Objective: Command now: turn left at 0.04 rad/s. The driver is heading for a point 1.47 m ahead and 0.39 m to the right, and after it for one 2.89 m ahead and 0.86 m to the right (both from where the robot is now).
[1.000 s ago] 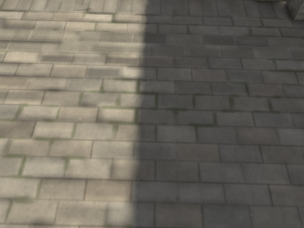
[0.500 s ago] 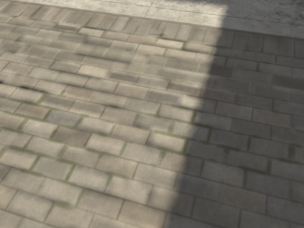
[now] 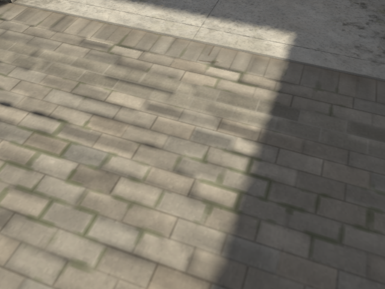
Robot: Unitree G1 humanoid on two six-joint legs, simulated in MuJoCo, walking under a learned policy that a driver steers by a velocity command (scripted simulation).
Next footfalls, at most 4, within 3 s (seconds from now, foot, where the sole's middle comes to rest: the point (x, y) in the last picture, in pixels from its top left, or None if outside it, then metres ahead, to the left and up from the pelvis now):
0.88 left None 0.44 0.09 -0.77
1.42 right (247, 236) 0.73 -0.17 -0.77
1.90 left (219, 167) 1.06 -0.07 -0.77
2.42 right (301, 156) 1.14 -0.44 -0.77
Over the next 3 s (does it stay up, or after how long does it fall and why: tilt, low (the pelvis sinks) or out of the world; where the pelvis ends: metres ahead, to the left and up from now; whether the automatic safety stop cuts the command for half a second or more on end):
stays up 1.33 -0.40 -0.02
